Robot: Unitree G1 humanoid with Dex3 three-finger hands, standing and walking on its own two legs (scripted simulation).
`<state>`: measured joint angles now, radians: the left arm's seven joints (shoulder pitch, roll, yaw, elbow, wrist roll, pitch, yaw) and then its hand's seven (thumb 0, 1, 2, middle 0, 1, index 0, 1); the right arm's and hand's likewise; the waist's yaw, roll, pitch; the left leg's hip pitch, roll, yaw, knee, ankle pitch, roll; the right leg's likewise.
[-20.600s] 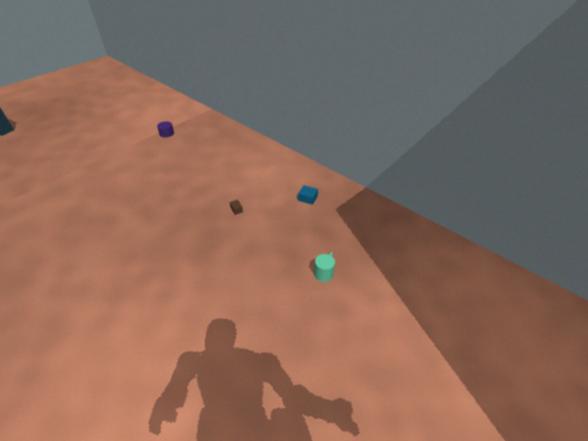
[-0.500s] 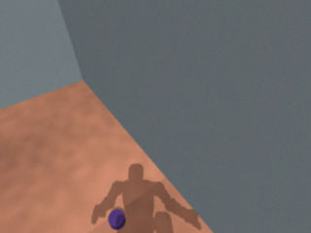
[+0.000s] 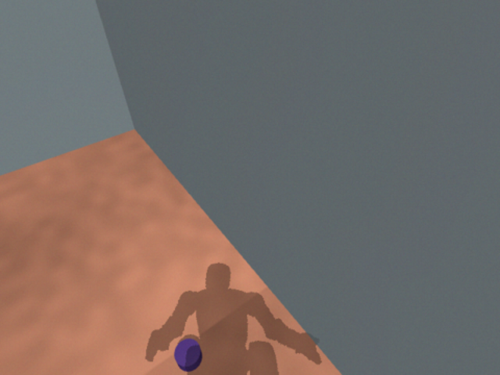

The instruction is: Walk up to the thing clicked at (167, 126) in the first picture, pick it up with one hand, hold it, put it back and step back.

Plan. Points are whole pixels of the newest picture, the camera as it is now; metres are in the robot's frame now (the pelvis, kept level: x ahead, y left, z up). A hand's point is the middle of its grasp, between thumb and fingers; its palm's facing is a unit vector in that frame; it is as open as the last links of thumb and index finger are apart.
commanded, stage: stand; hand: left
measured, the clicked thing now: (188, 354) +0.41 +0.23 -0.75
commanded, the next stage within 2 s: none
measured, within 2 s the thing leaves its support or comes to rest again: neither
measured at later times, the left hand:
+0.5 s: hand out of the picture +0.07 +0.25 -0.16, palm faces -0.02 -0.94 -0.35, open 7.4 cm
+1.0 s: hand out of the picture +0.08 +0.24 -0.16, palm faces -0.02 -0.94 -0.34, open 7.4 cm
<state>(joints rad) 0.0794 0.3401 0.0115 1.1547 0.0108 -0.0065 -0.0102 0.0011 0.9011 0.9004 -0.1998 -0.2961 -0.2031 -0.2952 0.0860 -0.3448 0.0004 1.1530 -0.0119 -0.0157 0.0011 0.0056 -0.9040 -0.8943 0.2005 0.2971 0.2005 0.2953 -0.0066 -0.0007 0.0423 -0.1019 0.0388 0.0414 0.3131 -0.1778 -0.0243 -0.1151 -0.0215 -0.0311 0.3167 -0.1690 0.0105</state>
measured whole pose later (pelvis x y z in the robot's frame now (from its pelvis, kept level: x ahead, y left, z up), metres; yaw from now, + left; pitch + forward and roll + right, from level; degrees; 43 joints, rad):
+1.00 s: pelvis +0.01 -0.01 +0.00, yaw +1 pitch -1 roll +0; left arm 0.10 0.35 0.00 1.14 0.01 -0.01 0.00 0.00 0.90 0.90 -0.20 -0.30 -0.20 -0.30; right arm 0.11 -0.35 0.00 1.15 -0.01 -0.01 0.00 0.01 -0.90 -0.89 0.20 0.30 0.20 0.30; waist -0.01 0.00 0.03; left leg -0.10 0.05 0.03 0.30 -0.18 -0.04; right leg -0.11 -0.01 -0.05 0.31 -0.18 0.00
